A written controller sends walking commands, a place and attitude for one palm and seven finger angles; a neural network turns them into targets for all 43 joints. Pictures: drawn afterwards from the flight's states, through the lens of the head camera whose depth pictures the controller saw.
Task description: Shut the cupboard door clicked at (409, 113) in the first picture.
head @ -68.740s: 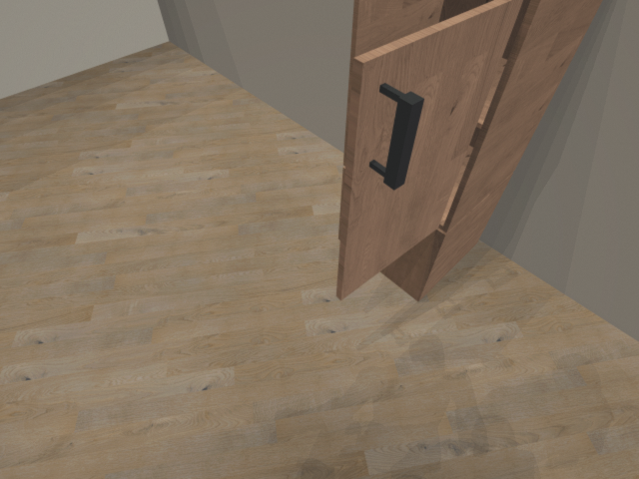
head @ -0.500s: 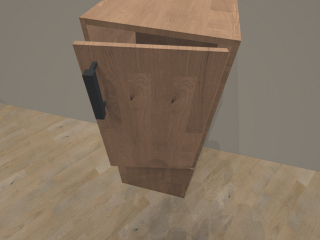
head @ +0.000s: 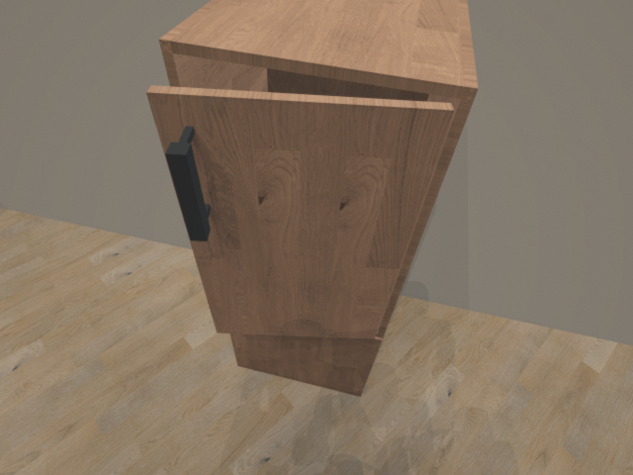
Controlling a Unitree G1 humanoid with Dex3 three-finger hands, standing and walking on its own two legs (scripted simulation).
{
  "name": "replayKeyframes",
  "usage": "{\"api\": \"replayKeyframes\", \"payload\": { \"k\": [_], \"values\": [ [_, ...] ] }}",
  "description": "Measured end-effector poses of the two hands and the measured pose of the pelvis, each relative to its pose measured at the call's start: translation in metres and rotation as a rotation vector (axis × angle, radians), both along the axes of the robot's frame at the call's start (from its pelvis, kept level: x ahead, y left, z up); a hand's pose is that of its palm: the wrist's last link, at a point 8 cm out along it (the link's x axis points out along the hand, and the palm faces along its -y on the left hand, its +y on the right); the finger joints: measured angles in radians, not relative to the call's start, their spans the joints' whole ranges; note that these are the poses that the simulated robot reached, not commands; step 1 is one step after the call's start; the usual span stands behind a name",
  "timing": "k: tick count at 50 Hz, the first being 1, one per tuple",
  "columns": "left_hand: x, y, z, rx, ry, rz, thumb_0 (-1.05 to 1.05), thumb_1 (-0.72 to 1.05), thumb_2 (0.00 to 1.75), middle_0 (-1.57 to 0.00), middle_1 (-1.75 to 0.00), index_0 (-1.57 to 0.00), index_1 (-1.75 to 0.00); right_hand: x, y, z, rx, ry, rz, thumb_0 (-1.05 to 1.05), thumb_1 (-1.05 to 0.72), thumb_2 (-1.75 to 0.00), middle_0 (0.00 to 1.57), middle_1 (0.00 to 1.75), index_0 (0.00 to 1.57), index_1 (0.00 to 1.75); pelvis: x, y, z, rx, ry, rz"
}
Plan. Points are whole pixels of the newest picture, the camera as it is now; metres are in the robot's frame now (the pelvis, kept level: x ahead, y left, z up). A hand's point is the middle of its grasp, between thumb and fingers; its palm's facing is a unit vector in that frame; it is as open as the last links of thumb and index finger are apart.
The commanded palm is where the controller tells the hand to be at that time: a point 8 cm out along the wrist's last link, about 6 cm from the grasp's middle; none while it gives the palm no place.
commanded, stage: look again from close up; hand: left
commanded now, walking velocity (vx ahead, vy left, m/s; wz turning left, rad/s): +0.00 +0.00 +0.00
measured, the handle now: (194, 185) +0.44 +0.20 +0.13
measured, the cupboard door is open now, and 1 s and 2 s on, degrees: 12 12 12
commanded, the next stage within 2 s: raise the hand and make a fist in 0.40 s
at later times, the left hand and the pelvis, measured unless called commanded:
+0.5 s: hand out of the picture -0.03 +0.15 -0.18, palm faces +0.03 -0.99 -0.14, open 7.4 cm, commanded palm +0.10 +0.20 -0.08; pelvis +0.00 +0.00 +0.00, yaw +0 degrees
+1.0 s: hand (187, 470) +0.14 +0.16 -0.03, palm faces +0.18 -0.98 -0.05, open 5.8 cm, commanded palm +0.13 +0.20 -0.01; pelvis -0.01 -0.05 -0.08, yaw +3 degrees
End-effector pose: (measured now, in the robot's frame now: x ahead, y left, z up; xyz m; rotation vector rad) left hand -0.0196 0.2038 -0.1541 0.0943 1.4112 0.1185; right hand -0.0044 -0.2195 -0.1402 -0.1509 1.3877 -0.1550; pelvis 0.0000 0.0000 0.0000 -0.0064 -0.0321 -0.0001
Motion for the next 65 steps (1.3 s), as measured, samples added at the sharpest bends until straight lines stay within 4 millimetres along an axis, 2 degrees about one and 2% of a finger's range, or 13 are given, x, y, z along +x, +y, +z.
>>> {"api": "replayKeyframes", "payload": {
  "k": [23, 26, 27, 32, 35, 38, 41, 46, 48, 51, 55, 58, 65],
  "values": [
    [-0.012, -0.001, 0.003, 0.003, 0.050, 0.012, 0.00, 0.91, 0.90, -0.20, -0.30, -0.20, -0.30, -0.003, 0.004, -0.002, 0.015, 0.031, -0.008, 0.01, -0.92, -0.90, 0.20, 0.30, 0.20, 0.30, 0.004, 0.000, 0.001, 0.005, 0.011, -0.004],
    [-0.011, -0.003, 0.003, 0.005, 0.050, 0.004, 0.00, 0.91, 0.90, -0.20, -0.30, -0.20, -0.30, -0.002, 0.003, -0.002, 0.013, 0.029, -0.004, 0.01, -0.92, -0.90, 0.20, 0.30, 0.20, 0.30, 0.005, 0.000, 0.000, 0.001, 0.013, -0.002],
    [0.000, 0.000, 0.007, 0.005, 0.000, 0.054, 0.00, 0.91, 0.90, -0.20, -0.30, -0.20, -0.30, 0.001, 0.000, 0.000, -0.003, -0.004, 0.002, 0.01, -0.92, -0.90, 0.21, 0.30, 0.20, 0.30, 0.003, -0.001, -0.001, -0.001, 0.012, 0.006],
    [0.106, 0.033, 0.090, 0.171, -0.643, 0.073, 0.05, 0.98, 0.90, -0.22, -0.32, -0.22, -0.31, 0.045, -0.028, 0.018, -0.076, -0.389, 0.035, 0.02, -0.93, -0.90, 0.21, 0.30, 0.20, 0.30, 0.000, -0.008, -0.009, 0.012, 0.025, 0.025],
    [0.166, 0.025, 0.139, 0.160, -1.018, 0.033, 0.04, 0.97, 0.90, -0.24, -0.35, -0.24, -0.34, 0.083, -0.044, 0.024, -0.088, -0.579, 0.090, 0.02, -0.93, -0.90, 0.21, 0.30, 0.20, 0.30, -0.008, -0.010, -0.019, 0.002, 0.062, 0.046],
    [0.197, 0.003, 0.161, 0.027, -1.335, -0.015, 0.03, 0.95, 0.90, -0.27, -0.39, -0.27, -0.39, 0.122, -0.056, 0.032, -0.102, -0.730, 0.130, 0.02, -0.92, -0.90, 0.21, 0.30, 0.20, 0.30, -0.014, -0.017, -0.036, 0.004, 0.128, 0.028],
    [0.196, -0.017, 0.153, -0.095, -1.486, -0.099, 0.02, 0.93, 0.90, -0.32, -0.44, -0.32, -0.44, 0.158, -0.064, 0.039, -0.115, -0.833, 0.167, 0.01, -0.91, -0.90, 0.21, 0.30, 0.20, 0.30, -0.016, -0.027, -0.056, 0.008, 0.169, 0.014],
    [0.155, -0.013, 0.117, -0.079, -1.318, -0.046, 0.01, 0.91, 0.90, -0.41, -0.54, -0.41, -0.53, 0.206, -0.063, 0.047, -0.104, -0.925, 0.210, 0.01, -0.91, -0.90, 0.20, 0.30, 0.20, 0.30, -0.013, -0.041, -0.072, 0.000, 0.179, 0.026],
    [0.137, -0.004, 0.116, -0.008, -1.268, -0.002, 0.01, 0.90, 0.90, -0.45, -0.57, -0.45, -0.57, 0.219, -0.057, 0.047, -0.088, -0.940, 0.235, 0.01, -0.91, -0.90, 0.20, 0.30, 0.20, 0.30, -0.010, -0.046, -0.074, -0.010, 0.185, 0.037],
    [0.125, 0.005, 0.134, 0.083, -1.326, 0.014, 0.02, 0.90, 0.90, -0.50, -0.63, -0.50, -0.63, 0.231, -0.046, 0.038, -0.055, -0.939, 0.285, 0.01, -0.91, -0.90, 0.20, 0.30, 0.20, 0.30, -0.007, -0.052, -0.078, -0.028, 0.199, 0.056],
    [0.142, 0.002, 0.160, 0.072, -1.465, -0.060, 0.02, 0.90, 0.90, -0.57, -0.71, -0.57, -0.71, 0.231, -0.034, 0.017, -0.005, -0.891, 0.308, 0.01, -0.91, -0.90, 0.20, 0.30, 0.20, 0.30, -0.008, -0.056, -0.081, -0.044, 0.210, 0.069],
    [0.166, -0.006, 0.166, -0.004, -1.446, -0.129, 0.02, 0.90, 0.90, -0.63, -0.77, -0.63, -0.77, 0.218, -0.031, 0.004, 0.025, -0.827, 0.266, 0.01, -0.90, -0.90, 0.21, 0.30, 0.20, 0.30, -0.006, -0.057, -0.077, -0.039, 0.210, 0.065],
    [0.192, 0.000, 0.181, -0.030, -1.336, -0.103, 0.02, 0.90, 0.90, -0.76, -0.91, -0.76, -0.91, 0.179, -0.043, 0.005, 0.004, -0.710, 0.137, 0.01, -0.90, -0.90, 0.21, 0.30, 0.20, 0.30, 0.009, -0.052, -0.055, -0.008, 0.189, 0.036]
  ]
}}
